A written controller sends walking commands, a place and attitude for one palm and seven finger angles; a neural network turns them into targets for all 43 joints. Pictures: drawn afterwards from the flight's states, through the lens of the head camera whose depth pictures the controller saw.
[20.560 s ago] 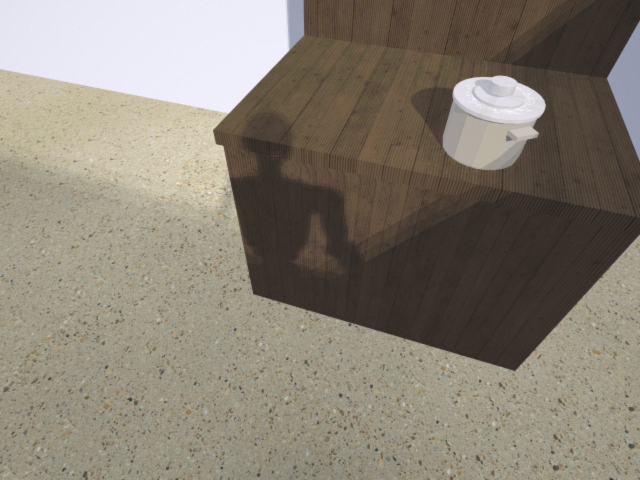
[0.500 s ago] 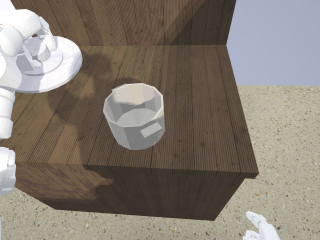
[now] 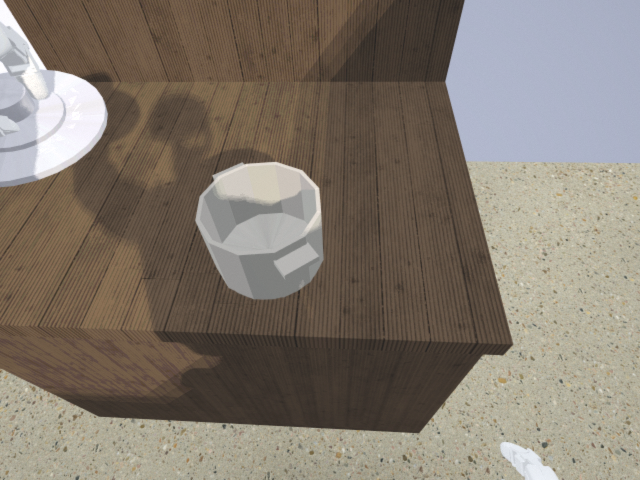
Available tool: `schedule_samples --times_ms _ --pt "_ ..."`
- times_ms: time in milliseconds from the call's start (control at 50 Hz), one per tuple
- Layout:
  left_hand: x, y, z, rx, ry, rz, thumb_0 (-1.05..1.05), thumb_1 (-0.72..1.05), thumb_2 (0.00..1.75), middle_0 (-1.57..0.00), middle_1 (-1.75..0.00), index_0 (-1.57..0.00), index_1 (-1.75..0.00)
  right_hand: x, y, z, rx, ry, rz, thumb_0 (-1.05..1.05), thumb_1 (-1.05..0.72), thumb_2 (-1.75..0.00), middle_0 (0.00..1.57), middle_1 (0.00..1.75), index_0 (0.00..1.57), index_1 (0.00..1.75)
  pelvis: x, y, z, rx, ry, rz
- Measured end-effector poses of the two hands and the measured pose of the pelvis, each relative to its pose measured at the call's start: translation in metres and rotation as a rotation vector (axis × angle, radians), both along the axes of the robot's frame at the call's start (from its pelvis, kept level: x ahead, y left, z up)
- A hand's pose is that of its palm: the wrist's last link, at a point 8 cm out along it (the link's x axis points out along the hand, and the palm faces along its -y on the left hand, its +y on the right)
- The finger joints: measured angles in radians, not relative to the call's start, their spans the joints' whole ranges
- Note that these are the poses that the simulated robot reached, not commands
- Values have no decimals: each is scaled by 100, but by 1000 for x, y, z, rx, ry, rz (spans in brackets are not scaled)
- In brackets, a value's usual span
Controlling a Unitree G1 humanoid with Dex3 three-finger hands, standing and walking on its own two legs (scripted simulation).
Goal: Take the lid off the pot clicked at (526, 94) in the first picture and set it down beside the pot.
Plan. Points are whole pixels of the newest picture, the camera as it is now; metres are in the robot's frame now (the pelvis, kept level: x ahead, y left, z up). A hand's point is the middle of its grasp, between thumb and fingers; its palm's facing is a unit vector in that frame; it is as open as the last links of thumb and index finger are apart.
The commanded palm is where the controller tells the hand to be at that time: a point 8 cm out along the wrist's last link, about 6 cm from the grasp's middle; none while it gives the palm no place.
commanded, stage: move the lid sideways beside the pot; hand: left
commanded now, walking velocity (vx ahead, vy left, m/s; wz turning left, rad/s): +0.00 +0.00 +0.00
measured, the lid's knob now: (3, 101) +0.46 +0.34 +0.24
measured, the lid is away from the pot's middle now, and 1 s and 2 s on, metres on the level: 0.25 0.23 0.22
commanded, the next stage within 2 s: lower the lid onto the table in 0.04 s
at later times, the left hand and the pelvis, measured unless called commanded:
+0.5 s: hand (5, 123) +0.42 +0.32 +0.24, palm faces -0.18 -0.04 -0.98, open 8.1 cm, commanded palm +0.40 +0.32 +0.30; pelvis +0.00 +0.00 +0.00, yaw +0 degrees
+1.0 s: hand (31, 155) +0.41 +0.31 +0.21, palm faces -0.25 -0.06 -0.97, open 8.1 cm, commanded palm +0.40 +0.31 +0.27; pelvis -0.01 +0.00 +0.00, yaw +0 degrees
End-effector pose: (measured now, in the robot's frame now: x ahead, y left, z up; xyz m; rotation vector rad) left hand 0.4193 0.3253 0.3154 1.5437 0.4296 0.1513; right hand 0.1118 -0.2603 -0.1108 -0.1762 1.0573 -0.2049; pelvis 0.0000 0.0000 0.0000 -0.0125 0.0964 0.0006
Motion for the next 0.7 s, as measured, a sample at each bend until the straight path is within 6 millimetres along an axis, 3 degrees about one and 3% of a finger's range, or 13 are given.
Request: schedule_samples --times_ms 120,260,500,700 --pt "1 1 0 9 -7 -12 0 11 101 -66 -84 -68 -83 -5 -1 -2 -3 30 -5 0 -90 -90 20 30 20 30 3 2 0 -2 3 2" --pt "2 0 -2 -7 -13 -5 0 11 101 -66 -84 -68 -83 5 4 -2 12 4 6 0 -90 -90 20 30 20 30 4 4 0 -3 2 4" --pt "-5 -6 -18 -12 8 -21 0 11 101 -66 -84 -68 -83 26 15 5 27 -76 41 0 -90 -90 20 30 20 30 2 5 0 -2 -7 6" --pt "-12 -8 -33 -11 41 -32 0 11 101 -66 -84 -68 -83 24 13 6 20 -76 52 0 -90 -90 20 30 20 30 -2 4 0 -2 -16 11"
